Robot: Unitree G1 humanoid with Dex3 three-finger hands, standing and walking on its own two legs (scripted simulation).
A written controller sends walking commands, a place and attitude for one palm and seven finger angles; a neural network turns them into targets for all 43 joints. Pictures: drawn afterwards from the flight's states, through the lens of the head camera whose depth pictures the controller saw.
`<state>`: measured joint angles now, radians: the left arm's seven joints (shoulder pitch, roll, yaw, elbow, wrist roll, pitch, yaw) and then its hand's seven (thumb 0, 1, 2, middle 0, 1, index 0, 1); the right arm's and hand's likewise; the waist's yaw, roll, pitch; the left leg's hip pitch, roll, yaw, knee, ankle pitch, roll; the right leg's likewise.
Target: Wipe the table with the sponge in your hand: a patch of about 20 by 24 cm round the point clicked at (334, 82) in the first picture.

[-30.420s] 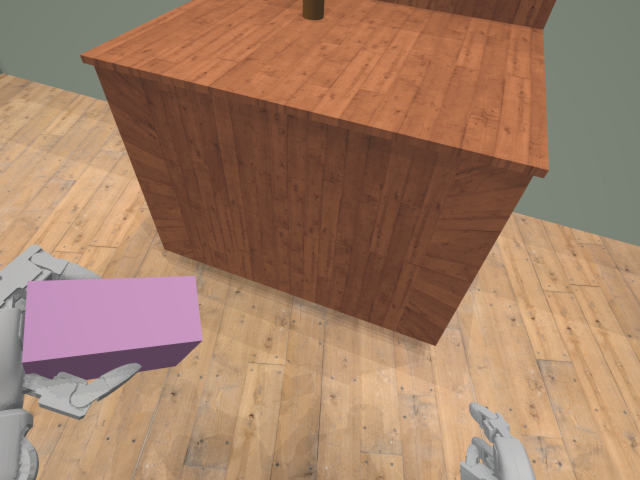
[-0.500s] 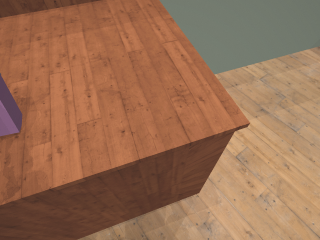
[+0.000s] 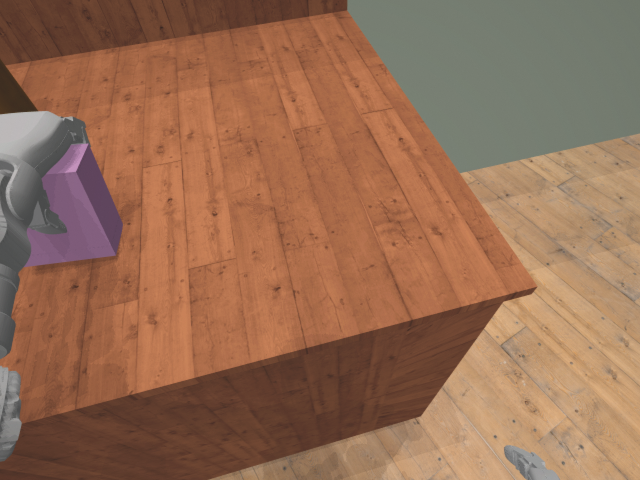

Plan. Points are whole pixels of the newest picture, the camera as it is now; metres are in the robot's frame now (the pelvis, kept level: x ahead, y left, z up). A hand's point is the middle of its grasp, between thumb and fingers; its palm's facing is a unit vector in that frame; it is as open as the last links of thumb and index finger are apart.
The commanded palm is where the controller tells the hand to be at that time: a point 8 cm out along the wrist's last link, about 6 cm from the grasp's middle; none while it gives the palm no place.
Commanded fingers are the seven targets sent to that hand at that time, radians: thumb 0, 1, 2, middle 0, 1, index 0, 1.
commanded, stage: slide across to the middle lane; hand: left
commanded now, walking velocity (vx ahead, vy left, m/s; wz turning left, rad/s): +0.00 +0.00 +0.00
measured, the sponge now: (62, 220) +0.37 +0.38 +0.10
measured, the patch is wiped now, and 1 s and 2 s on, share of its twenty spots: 0.35 0.50 0.65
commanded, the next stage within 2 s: wipe back along the middle lane in 0.28 s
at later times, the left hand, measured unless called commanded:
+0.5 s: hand (92, 180) +0.39 +0.32 +0.16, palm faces -0.08 +0.04 -1.00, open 10.6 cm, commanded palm +0.38 +0.30 +0.20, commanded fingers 0.00 0.10 1.30 -1.20 -1.60 -1.20 -1.60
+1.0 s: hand (93, 203) +0.36 +0.30 +0.15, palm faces +0.02 +0.00 -1.00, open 10.6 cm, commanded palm +0.32 +0.29 +0.18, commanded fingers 0.00 0.10 1.30 -1.20 -1.60 -1.20 -1.60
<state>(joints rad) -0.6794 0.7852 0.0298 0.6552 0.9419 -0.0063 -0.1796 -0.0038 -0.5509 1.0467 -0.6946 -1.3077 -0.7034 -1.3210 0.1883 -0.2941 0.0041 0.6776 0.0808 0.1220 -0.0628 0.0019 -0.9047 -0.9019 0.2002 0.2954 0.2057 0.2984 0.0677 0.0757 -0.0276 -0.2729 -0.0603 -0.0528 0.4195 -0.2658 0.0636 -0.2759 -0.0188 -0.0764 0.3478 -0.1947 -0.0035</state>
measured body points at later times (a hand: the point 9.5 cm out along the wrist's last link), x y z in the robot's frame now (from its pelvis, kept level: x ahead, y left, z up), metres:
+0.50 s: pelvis +0.00 -0.01 +0.00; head +0.05 -0.04 +0.45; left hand +0.39 +0.31 +0.21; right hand +0.14 -0.26 -0.13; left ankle -0.04 +0.08 -0.74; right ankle -0.02 -0.13 -0.74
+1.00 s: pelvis +0.00 -0.01 +0.00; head +0.03 -0.04 +0.45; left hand +0.36 +0.30 +0.21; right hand +0.17 -0.26 -0.12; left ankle -0.04 +0.08 -0.74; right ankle -0.02 -0.13 -0.74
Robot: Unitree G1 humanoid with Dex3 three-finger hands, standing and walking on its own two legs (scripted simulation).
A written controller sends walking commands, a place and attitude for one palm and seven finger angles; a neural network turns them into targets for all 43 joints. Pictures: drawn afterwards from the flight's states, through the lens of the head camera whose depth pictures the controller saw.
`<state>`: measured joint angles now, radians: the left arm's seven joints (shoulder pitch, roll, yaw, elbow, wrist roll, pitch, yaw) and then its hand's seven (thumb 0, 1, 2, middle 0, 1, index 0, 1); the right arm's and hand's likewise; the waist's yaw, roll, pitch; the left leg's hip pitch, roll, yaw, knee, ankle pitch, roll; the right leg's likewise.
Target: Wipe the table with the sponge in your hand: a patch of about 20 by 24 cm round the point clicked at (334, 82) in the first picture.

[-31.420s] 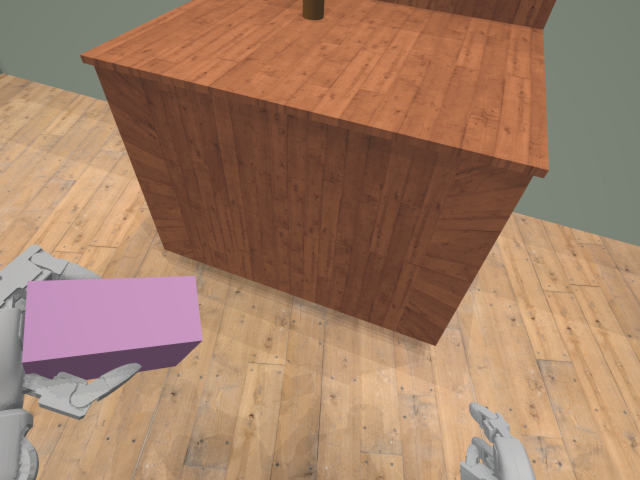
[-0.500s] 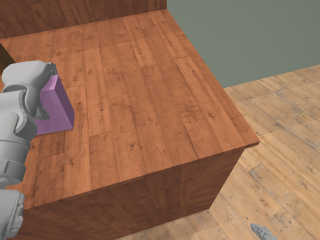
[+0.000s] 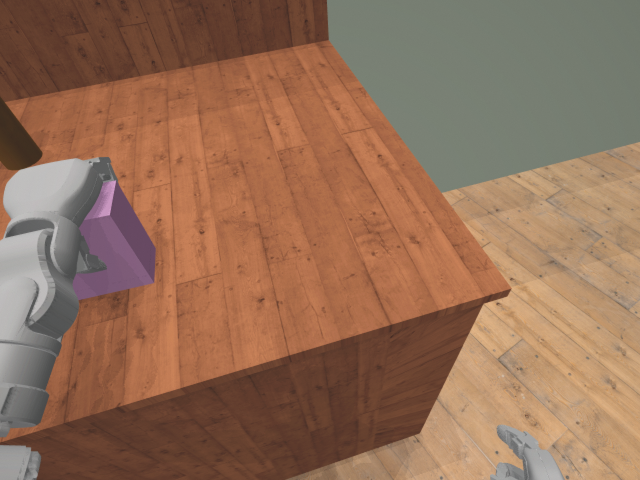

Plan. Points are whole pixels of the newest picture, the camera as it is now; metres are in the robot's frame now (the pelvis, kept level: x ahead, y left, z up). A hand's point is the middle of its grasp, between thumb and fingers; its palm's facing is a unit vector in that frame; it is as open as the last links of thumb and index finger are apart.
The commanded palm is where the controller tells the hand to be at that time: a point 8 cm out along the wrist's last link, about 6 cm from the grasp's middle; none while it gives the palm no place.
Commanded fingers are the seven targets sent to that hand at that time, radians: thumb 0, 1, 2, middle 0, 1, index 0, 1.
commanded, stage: wipe back along the middle lane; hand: left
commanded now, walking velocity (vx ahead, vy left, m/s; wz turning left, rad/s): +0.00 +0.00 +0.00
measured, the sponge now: (100, 255) +0.35 +0.33 +0.09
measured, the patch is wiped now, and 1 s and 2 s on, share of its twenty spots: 0.50 0.65 0.80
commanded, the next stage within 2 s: slide across to the third lane in 1.00 s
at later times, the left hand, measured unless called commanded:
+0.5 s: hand (76, 252) +0.31 +0.31 +0.15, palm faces +0.08 -0.02 -1.00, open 10.6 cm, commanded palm +0.26 +0.30 +0.18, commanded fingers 0.00 0.10 1.30 -1.20 -1.60 -1.20 -1.60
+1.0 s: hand (74, 295) +0.25 +0.28 +0.15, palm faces +0.15 -0.06 -0.99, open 10.6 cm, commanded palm +0.21 +0.27 +0.17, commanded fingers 0.00 0.10 1.30 -1.20 -1.60 -1.20 -1.60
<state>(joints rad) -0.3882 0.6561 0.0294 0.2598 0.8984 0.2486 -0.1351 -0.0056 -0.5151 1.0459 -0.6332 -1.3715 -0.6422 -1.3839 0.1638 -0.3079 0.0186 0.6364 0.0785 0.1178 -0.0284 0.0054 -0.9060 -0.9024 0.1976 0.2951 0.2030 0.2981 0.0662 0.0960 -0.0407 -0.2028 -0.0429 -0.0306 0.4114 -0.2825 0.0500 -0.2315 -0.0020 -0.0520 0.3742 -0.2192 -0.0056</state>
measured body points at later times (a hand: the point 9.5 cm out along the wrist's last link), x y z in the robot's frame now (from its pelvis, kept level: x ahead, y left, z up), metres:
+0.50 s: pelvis +0.00 +0.01 +0.00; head +0.02 -0.03 +0.45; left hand +0.30 +0.31 +0.21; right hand +0.20 -0.21 -0.11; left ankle -0.05 +0.09 -0.74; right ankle -0.02 -0.12 -0.74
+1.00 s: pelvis +0.00 +0.01 +0.00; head +0.00 -0.04 +0.44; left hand +0.24 +0.28 +0.21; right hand +0.23 -0.19 -0.10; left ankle -0.05 +0.09 -0.74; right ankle -0.02 -0.12 -0.74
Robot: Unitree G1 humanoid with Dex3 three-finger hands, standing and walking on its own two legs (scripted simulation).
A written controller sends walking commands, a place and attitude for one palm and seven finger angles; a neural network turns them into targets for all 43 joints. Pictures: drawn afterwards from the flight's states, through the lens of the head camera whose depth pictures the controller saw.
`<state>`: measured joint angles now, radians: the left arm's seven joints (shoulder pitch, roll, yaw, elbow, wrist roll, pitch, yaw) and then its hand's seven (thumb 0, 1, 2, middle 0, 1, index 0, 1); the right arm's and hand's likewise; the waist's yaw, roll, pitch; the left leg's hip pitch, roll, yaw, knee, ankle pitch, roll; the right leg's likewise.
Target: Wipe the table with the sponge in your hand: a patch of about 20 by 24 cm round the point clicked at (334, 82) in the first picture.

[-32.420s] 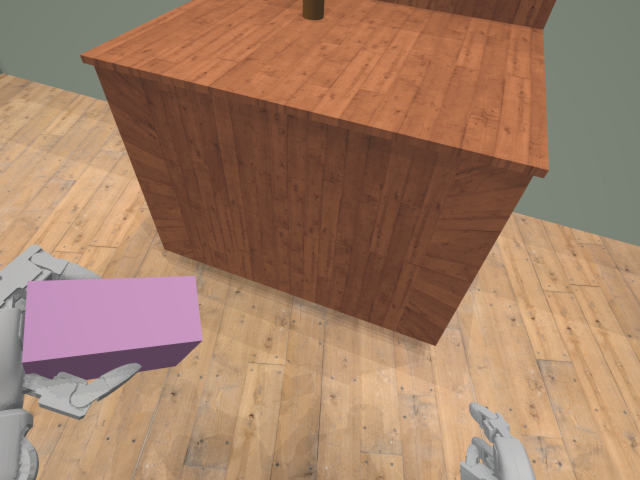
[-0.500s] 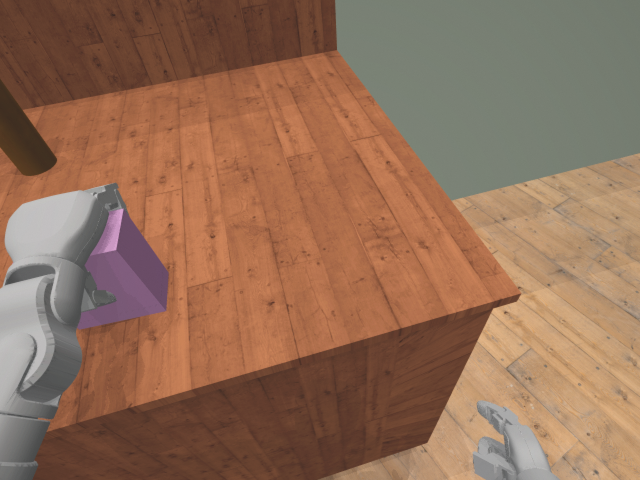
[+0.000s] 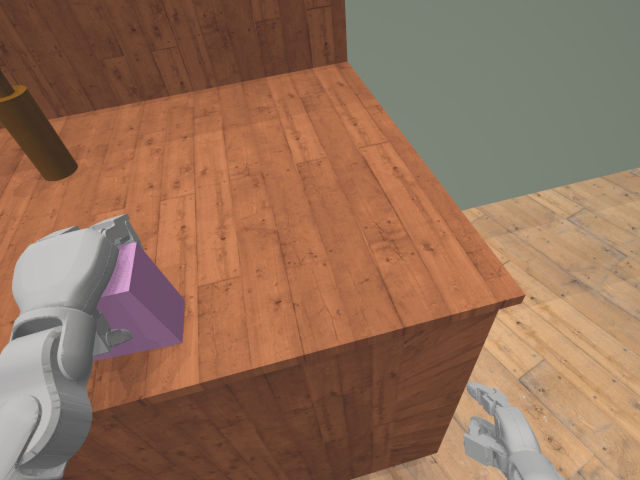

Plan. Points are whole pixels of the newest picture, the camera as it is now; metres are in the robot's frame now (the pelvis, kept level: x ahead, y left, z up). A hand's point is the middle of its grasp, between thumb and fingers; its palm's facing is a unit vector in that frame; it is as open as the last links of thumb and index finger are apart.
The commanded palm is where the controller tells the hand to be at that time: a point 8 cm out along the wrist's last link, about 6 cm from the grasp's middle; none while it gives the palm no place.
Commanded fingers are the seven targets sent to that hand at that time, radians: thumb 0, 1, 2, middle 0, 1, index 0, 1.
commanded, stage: slide across to the third lane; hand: left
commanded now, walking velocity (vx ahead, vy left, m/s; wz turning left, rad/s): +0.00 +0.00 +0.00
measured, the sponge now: (125, 315) +0.25 +0.29 +0.10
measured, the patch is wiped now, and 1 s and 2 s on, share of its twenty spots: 0.65 0.80 0.80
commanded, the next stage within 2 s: wipe forward along the third lane in 0.88 s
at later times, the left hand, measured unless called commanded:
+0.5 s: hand (126, 298) +0.24 +0.25 +0.16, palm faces +0.14 -0.06 -0.99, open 10.6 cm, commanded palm +0.21 +0.23 +0.21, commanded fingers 0.00 0.10 1.30 -1.20 -1.60 -1.20 -1.60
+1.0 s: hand (162, 290) +0.26 +0.21 +0.16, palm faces +0.12 -0.06 -0.99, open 10.6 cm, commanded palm +0.23 +0.20 +0.21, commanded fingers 0.00 0.10 1.30 -1.20 -1.60 -1.20 -1.60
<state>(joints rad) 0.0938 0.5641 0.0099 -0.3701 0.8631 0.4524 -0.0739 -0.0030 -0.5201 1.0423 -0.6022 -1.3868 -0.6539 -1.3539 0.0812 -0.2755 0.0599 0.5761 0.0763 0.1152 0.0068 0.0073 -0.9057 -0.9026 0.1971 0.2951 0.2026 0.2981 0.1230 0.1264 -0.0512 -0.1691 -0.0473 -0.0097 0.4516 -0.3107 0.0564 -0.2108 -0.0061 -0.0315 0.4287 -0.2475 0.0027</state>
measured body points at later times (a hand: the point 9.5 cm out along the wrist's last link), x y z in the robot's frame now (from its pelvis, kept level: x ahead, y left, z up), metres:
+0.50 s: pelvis -0.01 -0.02 +0.00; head -0.02 -0.07 +0.45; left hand +0.23 +0.25 +0.21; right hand +0.23 -0.21 -0.09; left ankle -0.05 +0.08 -0.74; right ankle -0.02 -0.13 -0.74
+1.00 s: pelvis -0.03 -0.04 +0.00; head -0.04 -0.09 +0.45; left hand +0.24 +0.21 +0.21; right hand +0.22 -0.22 -0.08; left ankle -0.05 +0.08 -0.74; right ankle -0.02 -0.13 -0.74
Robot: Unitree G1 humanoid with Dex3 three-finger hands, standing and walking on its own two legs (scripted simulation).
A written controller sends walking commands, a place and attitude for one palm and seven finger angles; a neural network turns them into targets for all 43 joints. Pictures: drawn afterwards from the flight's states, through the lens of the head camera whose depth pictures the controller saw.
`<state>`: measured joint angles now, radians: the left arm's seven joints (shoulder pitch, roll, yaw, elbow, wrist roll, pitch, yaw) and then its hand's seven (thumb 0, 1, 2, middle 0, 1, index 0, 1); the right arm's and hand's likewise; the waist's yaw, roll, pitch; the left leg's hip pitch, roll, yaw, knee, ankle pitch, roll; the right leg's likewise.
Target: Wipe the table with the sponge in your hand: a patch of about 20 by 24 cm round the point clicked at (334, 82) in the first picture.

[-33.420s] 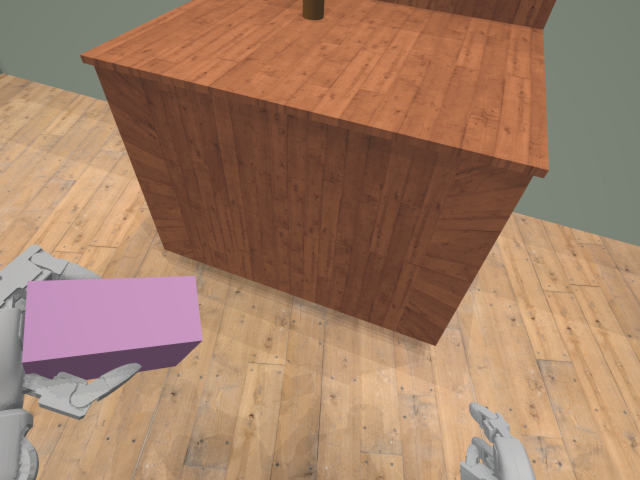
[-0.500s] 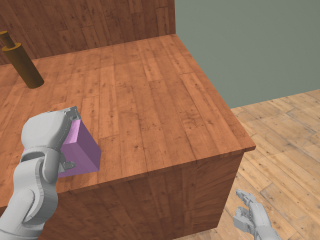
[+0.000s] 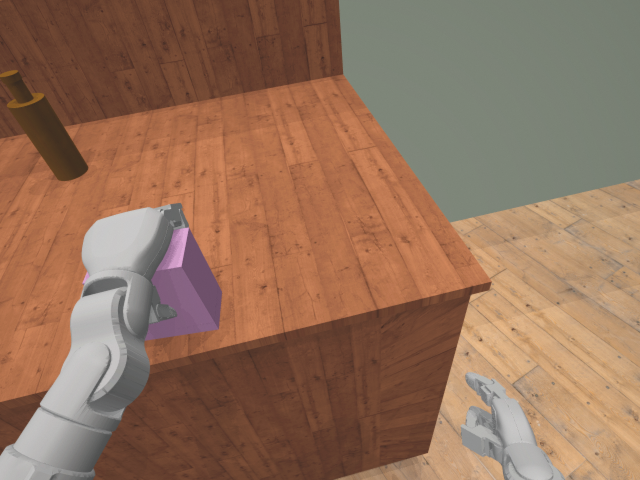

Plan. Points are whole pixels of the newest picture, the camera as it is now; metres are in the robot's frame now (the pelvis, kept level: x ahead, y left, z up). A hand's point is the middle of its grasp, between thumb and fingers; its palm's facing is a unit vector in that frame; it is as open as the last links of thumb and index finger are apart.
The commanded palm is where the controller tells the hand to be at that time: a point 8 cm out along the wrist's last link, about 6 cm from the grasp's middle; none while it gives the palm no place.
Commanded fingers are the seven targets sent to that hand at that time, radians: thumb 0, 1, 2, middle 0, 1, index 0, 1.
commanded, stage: wipe forward along the third lane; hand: left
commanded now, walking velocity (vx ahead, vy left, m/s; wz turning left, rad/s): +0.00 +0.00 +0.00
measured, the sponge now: (169, 298) +0.29 +0.26 +0.09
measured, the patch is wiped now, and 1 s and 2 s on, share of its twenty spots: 0.80 0.80 0.95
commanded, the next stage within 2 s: wipe back along the third lane in 1.66 s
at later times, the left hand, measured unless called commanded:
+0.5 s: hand (173, 242) +0.33 +0.25 +0.16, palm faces +0.02 -0.02 -1.00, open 10.5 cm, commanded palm +0.32 +0.25 +0.19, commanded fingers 0.00 0.10 1.30 -1.20 -1.60 -1.20 -1.60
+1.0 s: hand (178, 219) +0.38 +0.26 +0.15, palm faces -0.06 +0.00 -1.00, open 10.5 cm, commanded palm +0.37 +0.27 +0.18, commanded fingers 0.00 0.10 1.30 -1.20 -1.60 -1.20 -1.60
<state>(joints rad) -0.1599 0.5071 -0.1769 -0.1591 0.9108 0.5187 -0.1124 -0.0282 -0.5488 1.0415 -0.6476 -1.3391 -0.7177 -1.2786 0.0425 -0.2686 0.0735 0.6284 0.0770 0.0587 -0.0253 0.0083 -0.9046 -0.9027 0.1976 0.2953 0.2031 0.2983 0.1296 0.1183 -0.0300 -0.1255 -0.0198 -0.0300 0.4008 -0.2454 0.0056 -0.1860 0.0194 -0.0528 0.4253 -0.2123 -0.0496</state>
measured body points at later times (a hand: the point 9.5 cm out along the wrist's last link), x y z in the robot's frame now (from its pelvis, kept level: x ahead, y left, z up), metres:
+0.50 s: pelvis -0.01 -0.02 +0.00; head -0.03 -0.07 +0.45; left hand +0.33 +0.24 +0.21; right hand +0.20 -0.23 -0.11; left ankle -0.02 +0.12 -0.74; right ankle +0.01 -0.09 -0.74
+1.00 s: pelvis -0.02 -0.03 -0.01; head -0.01 -0.08 +0.44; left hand +0.38 +0.26 +0.21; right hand +0.12 -0.30 -0.13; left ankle -0.02 +0.12 -0.74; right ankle +0.01 -0.09 -0.74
